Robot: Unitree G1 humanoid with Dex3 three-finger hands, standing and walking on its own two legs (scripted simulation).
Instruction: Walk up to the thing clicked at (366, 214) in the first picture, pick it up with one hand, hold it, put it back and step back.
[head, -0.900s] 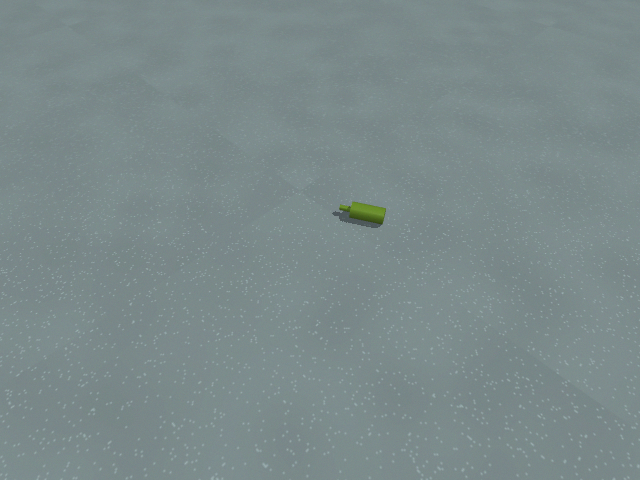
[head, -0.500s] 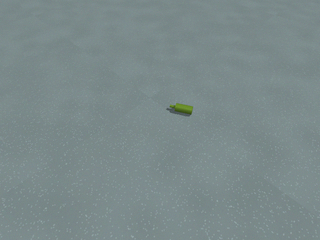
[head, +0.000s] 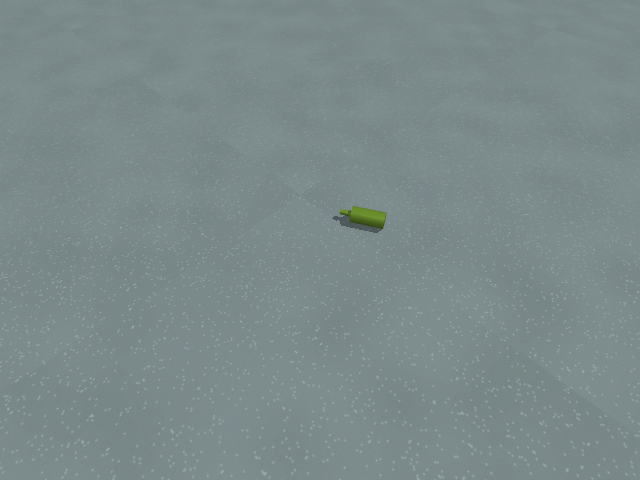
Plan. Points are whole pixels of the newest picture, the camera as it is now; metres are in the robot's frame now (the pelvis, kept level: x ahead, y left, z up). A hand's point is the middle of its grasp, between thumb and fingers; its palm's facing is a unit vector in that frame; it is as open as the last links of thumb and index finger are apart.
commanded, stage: stand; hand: left
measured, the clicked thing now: (362, 216) +1.24 -0.17 -0.75
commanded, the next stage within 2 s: walk up in 0.22 s
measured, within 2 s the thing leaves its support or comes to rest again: neither
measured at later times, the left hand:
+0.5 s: hand out of the picture +0.13 +0.24 -0.14, palm faces -0.14 -0.91 -0.39, open 7.3 cm
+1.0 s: hand (249, 362) +0.34 +0.14 -0.18, palm faces -0.31 -0.90 -0.31, open 7.3 cm
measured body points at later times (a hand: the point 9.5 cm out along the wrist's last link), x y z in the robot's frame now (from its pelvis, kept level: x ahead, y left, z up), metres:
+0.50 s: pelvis +0.04 -0.06 -0.02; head +0.04 -0.07 +0.43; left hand +0.14 +0.28 -0.12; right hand +0.04 -0.40 -0.14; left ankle +0.00 +0.13 -0.75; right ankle +0.09 -0.22 -0.74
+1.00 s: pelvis +0.23 -0.11 -0.02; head +0.24 -0.08 +0.43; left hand +0.35 +0.19 -0.16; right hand +0.22 -0.44 -0.11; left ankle +0.29 -0.01 -0.75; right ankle +0.16 -0.23 -0.68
